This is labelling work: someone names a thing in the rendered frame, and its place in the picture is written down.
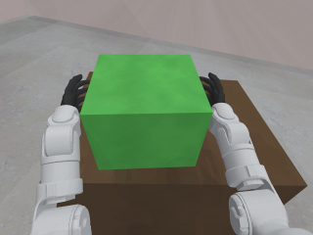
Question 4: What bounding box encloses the left robot upper arm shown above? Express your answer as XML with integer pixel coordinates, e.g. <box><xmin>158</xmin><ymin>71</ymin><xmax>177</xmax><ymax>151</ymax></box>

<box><xmin>31</xmin><ymin>204</ymin><xmax>92</xmax><ymax>235</ymax></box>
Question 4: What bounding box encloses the right robot upper arm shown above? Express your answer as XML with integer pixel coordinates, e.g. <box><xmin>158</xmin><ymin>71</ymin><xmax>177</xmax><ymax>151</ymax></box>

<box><xmin>229</xmin><ymin>189</ymin><xmax>313</xmax><ymax>235</ymax></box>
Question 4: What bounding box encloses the robot right forearm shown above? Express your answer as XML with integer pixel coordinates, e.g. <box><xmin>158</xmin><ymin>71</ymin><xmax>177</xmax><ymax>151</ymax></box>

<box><xmin>208</xmin><ymin>103</ymin><xmax>289</xmax><ymax>225</ymax></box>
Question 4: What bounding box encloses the pedestal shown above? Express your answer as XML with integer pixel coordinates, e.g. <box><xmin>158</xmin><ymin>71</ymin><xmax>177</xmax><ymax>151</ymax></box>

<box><xmin>39</xmin><ymin>71</ymin><xmax>308</xmax><ymax>235</ymax></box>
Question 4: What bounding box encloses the robot right hand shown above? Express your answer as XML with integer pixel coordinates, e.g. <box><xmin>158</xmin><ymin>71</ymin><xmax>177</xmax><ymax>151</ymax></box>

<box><xmin>199</xmin><ymin>72</ymin><xmax>226</xmax><ymax>107</ymax></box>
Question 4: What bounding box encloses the carton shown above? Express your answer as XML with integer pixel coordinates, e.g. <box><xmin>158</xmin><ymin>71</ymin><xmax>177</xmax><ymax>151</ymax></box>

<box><xmin>79</xmin><ymin>54</ymin><xmax>213</xmax><ymax>170</ymax></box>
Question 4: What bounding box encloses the robot left hand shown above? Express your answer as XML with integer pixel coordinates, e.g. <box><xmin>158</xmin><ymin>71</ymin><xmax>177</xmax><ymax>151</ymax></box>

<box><xmin>61</xmin><ymin>74</ymin><xmax>91</xmax><ymax>113</ymax></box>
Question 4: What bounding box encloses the robot left forearm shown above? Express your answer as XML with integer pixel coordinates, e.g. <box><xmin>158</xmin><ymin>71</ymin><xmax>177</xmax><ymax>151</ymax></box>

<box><xmin>30</xmin><ymin>105</ymin><xmax>83</xmax><ymax>235</ymax></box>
